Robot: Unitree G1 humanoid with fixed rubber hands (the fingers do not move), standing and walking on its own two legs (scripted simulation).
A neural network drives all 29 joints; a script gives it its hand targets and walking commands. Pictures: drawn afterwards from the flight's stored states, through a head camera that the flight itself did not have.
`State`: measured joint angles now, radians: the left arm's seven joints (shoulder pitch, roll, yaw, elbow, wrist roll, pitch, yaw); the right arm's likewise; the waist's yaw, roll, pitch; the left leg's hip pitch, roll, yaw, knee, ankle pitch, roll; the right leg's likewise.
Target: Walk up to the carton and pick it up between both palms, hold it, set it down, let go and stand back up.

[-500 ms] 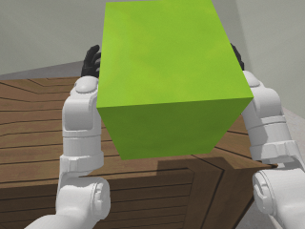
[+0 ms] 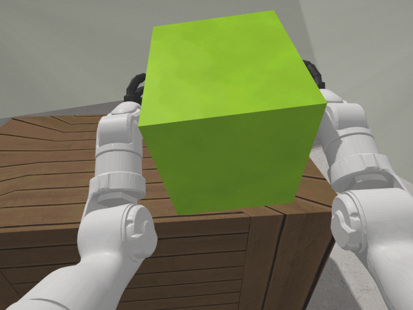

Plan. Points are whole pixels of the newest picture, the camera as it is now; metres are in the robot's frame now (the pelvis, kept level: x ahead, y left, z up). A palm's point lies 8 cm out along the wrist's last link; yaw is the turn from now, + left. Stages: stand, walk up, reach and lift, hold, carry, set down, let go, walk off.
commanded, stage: hold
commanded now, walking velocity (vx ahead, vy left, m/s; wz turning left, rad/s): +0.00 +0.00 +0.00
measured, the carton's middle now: (224, 116) +0.39 +0.00 +0.26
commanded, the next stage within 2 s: none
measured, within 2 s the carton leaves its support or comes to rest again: neither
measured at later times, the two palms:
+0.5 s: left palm (104, 111) +0.39 +0.23 +0.27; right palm (272, 100) +0.40 -0.09 +0.29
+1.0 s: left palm (128, 140) +0.41 +0.20 +0.19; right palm (276, 144) +0.42 -0.12 +0.18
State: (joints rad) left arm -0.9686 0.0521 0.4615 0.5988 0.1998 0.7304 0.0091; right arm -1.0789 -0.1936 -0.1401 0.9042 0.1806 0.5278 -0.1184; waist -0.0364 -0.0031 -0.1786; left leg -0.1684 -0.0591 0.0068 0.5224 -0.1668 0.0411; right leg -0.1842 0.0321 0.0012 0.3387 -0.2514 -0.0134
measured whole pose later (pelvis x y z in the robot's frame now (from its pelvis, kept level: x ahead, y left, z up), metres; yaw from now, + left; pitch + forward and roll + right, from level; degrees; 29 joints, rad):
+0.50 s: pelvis -0.01 +0.07 +0.00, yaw +0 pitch +4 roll -5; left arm -1.05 0.13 0.15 0.72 0.05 0.68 0.19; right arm -1.15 -0.25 -0.26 1.11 0.10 0.39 0.03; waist -0.04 0.00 -0.28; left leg -0.23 -0.10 0.01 0.38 -0.23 0.07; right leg -0.21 0.04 0.00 0.34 -0.16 -0.01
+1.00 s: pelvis +0.04 +0.04 +0.00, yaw -1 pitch +6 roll -6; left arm -0.72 0.12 0.03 0.23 0.06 0.89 0.21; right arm -0.69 -0.17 -0.09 0.66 0.13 0.35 0.01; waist -0.04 -0.02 -0.23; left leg -0.22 -0.04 0.01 0.43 -0.31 0.08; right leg -0.22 0.04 0.00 0.29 -0.09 -0.01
